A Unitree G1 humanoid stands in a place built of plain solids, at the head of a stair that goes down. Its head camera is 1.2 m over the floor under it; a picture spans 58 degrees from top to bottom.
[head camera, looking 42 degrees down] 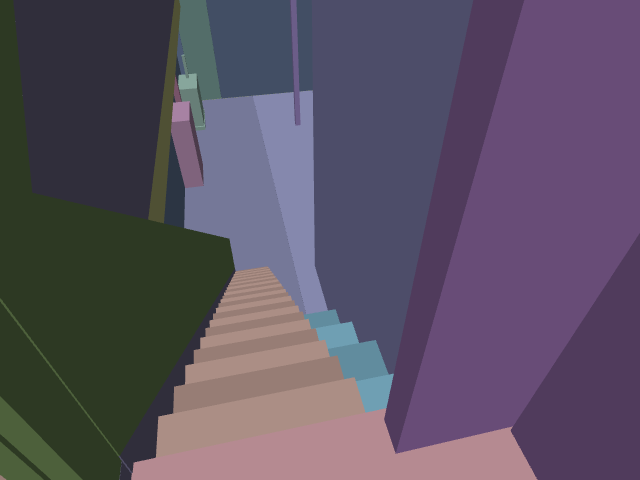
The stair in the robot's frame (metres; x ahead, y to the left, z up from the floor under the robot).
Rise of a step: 0.21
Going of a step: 0.23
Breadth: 0.68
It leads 12 degrees to the left of straight ahead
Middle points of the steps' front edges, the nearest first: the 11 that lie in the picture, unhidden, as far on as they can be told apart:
0.53 0.16 0.00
0.75 0.21 -0.20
0.98 0.26 -0.41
1.20 0.31 -0.61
1.43 0.36 -0.82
1.65 0.41 -1.03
1.87 0.45 -1.23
2.10 0.50 -1.44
2.32 0.55 -1.64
2.55 0.60 -1.85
2.77 0.65 -2.05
